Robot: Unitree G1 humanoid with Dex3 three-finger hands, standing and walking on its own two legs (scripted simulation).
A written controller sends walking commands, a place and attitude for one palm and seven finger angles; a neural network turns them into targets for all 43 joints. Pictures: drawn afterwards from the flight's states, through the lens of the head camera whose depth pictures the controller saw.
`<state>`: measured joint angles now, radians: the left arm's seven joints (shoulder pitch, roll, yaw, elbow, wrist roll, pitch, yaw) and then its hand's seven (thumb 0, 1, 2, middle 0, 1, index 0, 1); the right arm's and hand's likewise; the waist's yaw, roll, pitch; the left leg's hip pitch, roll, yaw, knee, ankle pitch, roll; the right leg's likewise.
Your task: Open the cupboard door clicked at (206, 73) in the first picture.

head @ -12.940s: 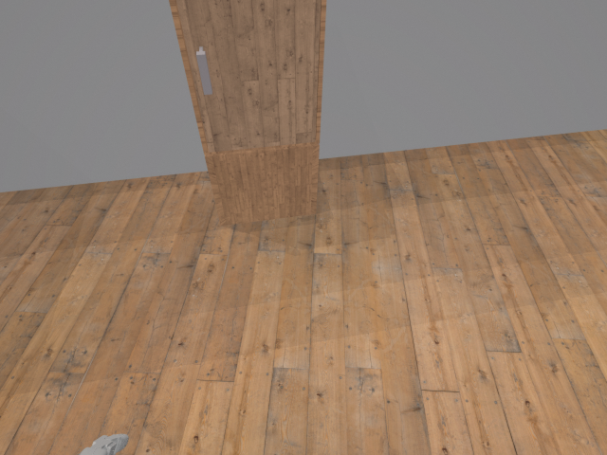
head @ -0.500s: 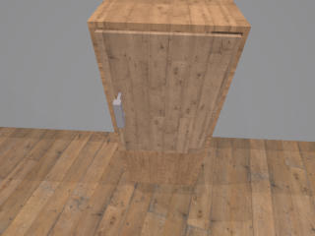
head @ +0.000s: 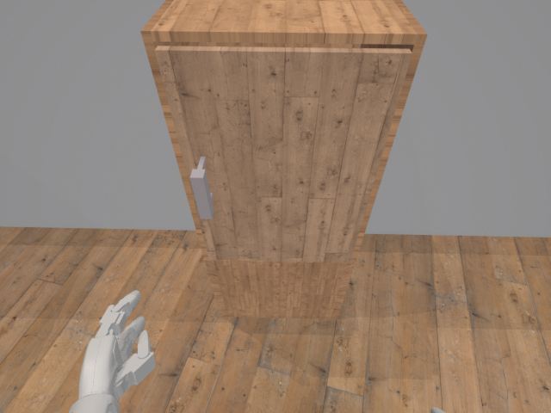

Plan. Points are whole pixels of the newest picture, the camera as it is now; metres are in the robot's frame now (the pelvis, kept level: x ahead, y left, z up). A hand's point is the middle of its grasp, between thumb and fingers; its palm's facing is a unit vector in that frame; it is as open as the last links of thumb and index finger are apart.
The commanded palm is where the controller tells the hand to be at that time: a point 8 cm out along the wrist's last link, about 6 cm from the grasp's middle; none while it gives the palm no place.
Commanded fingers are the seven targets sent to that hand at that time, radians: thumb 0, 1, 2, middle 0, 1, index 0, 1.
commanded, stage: raise the hand with hooked fingers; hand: left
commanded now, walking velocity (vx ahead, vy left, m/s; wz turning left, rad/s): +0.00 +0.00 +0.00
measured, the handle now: (204, 187) +0.56 +0.17 -0.01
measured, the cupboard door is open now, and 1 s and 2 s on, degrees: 0 0 0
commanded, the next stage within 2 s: move the hooked fingers beside the handle in 1.90 s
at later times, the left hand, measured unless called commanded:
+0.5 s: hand (149, 373) +0.20 +0.19 -0.04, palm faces -0.12 -0.99 -0.06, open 10.2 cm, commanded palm +0.16 +0.26 -0.03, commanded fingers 0.00 0.06 0.54 -0.26 -0.84 -0.26 -0.84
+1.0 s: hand (102, 348) +0.22 +0.26 -0.01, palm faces +0.01 -1.00 -0.05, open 13.1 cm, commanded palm +0.20 +0.31 -0.01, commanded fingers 0.00 -0.50 0.30 -0.30 -1.20 -0.30 -1.20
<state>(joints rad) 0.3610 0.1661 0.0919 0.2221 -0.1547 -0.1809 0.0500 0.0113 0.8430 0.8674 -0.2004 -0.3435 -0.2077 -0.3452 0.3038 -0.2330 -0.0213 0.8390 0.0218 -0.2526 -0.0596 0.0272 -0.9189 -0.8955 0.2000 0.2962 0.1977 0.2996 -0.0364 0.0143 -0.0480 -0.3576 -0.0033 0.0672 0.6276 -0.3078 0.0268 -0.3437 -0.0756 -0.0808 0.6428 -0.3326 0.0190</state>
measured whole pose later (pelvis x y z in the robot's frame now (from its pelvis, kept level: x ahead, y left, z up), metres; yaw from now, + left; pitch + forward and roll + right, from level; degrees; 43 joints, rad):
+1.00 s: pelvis -0.03 +0.01 -0.07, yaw -1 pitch +13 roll -4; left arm 0.22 0.35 0.36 0.15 -0.37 -0.39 -0.43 -0.01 -0.30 0.38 -0.29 -1.07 -0.29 -1.07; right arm 0.25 -0.26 0.00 0.55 0.03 -0.26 -0.06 0.02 -0.90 -0.90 0.20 0.30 0.20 0.30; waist -0.01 0.00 -0.12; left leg -0.88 0.05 0.02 1.13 -0.49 0.04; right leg -0.81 -0.05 -0.10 1.06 -0.47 0.01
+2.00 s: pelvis -0.02 -0.01 -0.05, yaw -1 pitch +13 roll -2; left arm -0.01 0.41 0.44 0.45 -0.37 -0.33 -0.53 -0.01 -0.49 0.30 -0.30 -1.20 -0.31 -1.20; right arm 0.27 -0.27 0.03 0.54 0.03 -0.18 -0.07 0.02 -0.90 -0.90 0.20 0.30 0.20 0.30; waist -0.01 0.02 -0.11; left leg -0.82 0.06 0.01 1.05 -0.46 0.01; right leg -0.77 -0.03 -0.10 0.99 -0.46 -0.01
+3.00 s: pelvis -0.02 +0.01 -0.07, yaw -3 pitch +19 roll -3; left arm -0.62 0.52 0.45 0.97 -0.20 -0.38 -0.43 -0.02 -0.49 0.30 -0.30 -1.20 -0.30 -1.20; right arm 0.32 -0.26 0.03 0.61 0.01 -0.05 -0.05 0.01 -0.90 -0.90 0.20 0.30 0.20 0.30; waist -0.10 0.01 -0.11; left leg -0.97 0.06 0.04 1.11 -0.48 0.03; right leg -0.92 -0.02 -0.07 1.04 -0.45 0.01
